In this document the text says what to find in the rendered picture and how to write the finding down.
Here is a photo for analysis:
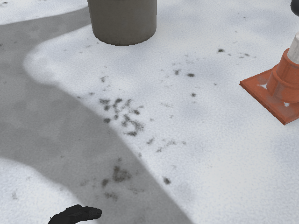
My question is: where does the robot left hand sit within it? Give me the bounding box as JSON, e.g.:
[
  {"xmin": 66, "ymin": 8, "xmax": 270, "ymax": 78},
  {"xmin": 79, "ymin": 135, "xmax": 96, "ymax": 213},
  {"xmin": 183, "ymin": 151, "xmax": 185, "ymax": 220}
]
[{"xmin": 48, "ymin": 204, "xmax": 102, "ymax": 224}]

